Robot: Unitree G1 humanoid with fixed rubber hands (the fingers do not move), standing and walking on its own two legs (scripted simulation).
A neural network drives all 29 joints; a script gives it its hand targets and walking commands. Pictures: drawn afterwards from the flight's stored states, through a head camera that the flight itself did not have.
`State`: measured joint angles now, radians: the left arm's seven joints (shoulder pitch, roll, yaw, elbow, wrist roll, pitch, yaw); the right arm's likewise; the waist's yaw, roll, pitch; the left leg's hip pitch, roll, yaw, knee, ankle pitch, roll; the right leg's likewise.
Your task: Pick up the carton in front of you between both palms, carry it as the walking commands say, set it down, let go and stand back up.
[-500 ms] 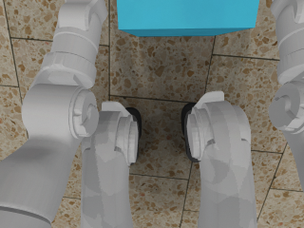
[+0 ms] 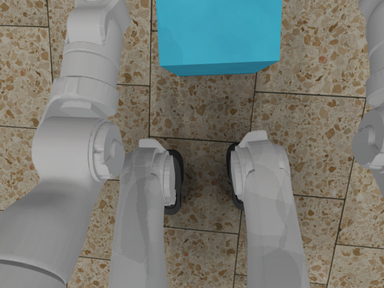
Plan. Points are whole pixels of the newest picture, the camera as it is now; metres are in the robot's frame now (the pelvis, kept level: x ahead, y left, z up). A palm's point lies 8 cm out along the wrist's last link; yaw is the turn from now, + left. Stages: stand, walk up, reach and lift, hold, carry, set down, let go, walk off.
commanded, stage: set down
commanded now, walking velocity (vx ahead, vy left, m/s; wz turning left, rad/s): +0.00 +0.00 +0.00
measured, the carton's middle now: (216, 23) +0.55 -0.07 -0.30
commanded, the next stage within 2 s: let go in 0.68 s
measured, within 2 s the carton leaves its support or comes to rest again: neither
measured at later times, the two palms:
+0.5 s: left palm out of the picture +0.58 +0.11 +0.05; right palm out of the picture +0.56 -0.28 +0.04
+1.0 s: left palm out of the picture +0.51 +0.13 +0.16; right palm out of the picture +0.48 -0.28 +0.15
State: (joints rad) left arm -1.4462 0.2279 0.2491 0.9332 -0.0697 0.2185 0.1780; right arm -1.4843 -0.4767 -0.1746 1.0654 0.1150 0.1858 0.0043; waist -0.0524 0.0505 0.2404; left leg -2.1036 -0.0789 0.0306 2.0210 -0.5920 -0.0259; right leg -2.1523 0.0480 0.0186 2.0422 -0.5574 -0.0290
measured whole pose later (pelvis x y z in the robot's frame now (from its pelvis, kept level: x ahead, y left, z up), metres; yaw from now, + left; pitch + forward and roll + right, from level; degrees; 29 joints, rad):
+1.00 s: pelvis +0.06 +0.00 +0.27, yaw -3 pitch +39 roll +2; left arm -0.79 0.11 0.24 0.66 0.10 0.18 0.08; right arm -0.84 -0.32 -0.30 0.80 -0.09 0.14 0.11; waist -0.02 0.03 -0.03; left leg -1.29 -0.06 -0.04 0.91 -0.31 -0.01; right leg -1.32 0.06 0.05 0.92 -0.28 -0.02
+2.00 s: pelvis +0.11 +0.02 +0.35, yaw -5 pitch -7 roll +0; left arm 0.20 0.19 0.04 0.43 0.03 0.16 -0.07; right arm 0.20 -0.21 -0.06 0.43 -0.01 0.16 0.09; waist 0.01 0.02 0.13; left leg -0.05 -0.04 -0.02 0.46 -0.28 0.04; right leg -0.08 0.04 0.07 0.45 -0.25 0.00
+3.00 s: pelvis +0.13 +0.01 +0.35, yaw -4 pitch -1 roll +0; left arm 0.17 0.35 0.03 0.86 0.03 0.00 0.02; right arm 0.19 -0.36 -0.01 0.82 -0.03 -0.01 -0.03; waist 0.00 0.01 -0.01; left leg -0.11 -0.04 -0.02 0.42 -0.28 0.03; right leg -0.15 0.03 0.05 0.44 -0.27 -0.01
